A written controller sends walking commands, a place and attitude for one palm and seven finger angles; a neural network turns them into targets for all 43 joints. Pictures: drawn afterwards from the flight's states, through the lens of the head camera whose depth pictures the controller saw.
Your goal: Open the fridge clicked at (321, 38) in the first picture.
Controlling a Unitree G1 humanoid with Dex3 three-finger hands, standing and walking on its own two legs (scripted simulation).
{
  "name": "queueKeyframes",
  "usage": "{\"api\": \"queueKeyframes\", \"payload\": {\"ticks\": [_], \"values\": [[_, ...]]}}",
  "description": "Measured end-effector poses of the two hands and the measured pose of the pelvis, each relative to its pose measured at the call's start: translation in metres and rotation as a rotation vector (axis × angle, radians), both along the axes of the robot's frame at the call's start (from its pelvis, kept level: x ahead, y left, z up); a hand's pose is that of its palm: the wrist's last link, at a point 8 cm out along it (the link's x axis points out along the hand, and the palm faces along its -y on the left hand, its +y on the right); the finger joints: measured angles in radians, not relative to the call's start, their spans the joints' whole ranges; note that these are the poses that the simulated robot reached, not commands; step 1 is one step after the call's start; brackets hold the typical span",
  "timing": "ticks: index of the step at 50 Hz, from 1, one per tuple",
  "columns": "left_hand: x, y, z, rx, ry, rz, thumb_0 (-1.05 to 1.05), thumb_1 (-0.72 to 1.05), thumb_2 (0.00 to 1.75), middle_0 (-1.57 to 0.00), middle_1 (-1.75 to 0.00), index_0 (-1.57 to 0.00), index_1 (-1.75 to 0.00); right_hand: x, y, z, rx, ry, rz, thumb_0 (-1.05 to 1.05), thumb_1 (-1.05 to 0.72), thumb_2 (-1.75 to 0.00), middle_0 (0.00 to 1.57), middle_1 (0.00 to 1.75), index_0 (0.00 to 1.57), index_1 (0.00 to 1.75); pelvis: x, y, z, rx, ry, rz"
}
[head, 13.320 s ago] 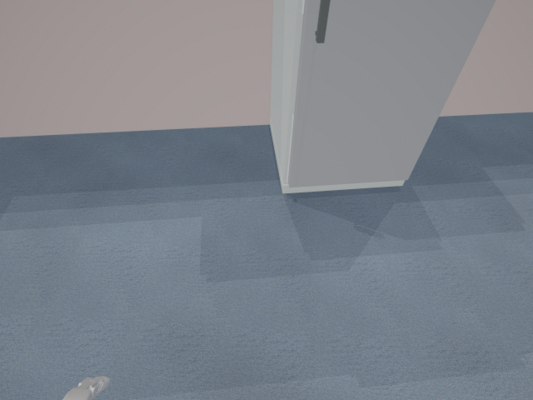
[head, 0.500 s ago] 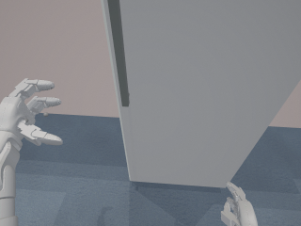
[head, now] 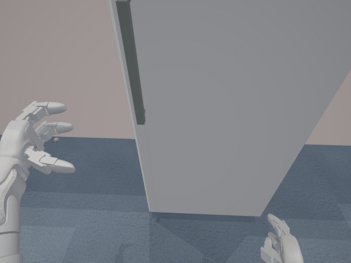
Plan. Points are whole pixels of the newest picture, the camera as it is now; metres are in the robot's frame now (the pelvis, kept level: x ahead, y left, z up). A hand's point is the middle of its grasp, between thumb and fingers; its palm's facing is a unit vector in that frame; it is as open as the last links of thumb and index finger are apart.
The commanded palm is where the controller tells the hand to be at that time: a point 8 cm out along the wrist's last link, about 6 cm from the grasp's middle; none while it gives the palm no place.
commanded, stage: move the hooked fingers beside the handle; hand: left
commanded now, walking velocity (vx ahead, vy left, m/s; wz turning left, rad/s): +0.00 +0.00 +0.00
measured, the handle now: (135, 70) +0.52 +0.18 +0.21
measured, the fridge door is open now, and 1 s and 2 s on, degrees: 0 0 0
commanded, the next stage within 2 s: none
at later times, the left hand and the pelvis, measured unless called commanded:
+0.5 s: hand (76, 126) +0.32 +0.26 +0.18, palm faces +0.17 -0.98 -0.04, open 13.9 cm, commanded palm +0.29 +0.30 +0.18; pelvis +0.00 +0.00 +0.00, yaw +0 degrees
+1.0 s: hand (89, 116) +0.36 +0.25 +0.17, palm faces +0.16 -0.99 -0.03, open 13.9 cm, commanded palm +0.34 +0.29 +0.17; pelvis +0.00 +0.00 +0.00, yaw +0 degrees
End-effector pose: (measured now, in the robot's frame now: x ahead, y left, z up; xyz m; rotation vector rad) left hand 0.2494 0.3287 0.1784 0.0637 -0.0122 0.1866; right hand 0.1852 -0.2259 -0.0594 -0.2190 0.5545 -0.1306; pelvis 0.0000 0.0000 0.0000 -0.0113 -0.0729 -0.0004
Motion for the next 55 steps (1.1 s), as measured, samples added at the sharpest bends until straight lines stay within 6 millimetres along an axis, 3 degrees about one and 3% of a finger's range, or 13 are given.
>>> {"api": "queueKeyframes", "payload": {"ticks": [10,20,45,55], "values": [[0.003,-0.003,0.0,-0.015,-0.022,0.014,-0.02,-0.5,0.3,-0.3,-1.2,-0.31,-1.2,0.004,0.001,0.0,-0.001,-0.006,0.013,0.01,-0.9,-0.9,0.21,0.3,0.2,0.3,0.0,-0.002,0.0,0.001,0.003,0.005],[0.031,-0.02,-0.002,-0.016,-0.009,-0.03,-0.02,-0.5,0.3,-0.3,-1.2,-0.31,-1.2,0.001,-0.004,-0.004,-0.006,0.02,-0.007,0.01,-0.9,-0.9,0.21,0.3,0.2,0.3,0.002,-0.003,-0.001,0.003,0.016,0.005],[0.073,-0.033,0.0,-0.03,-0.005,-0.033,-0.02,-0.5,0.3,-0.3,-1.2,-0.31,-1.2,-0.02,-0.016,-0.017,-0.006,0.112,-0.074,0.01,-0.9,-0.9,0.21,0.3,0.2,0.3,0.008,-0.001,0.0,0.004,0.042,-0.007],[0.101,-0.032,-0.008,-0.042,0.043,-0.026,-0.02,-0.5,0.3,-0.3,-1.2,-0.31,-1.2,-0.036,-0.021,-0.022,-0.024,0.165,-0.094,0.01,-0.9,-0.9,0.21,0.3,0.2,0.3,0.003,-0.001,-0.001,0.002,0.065,-0.006]]}}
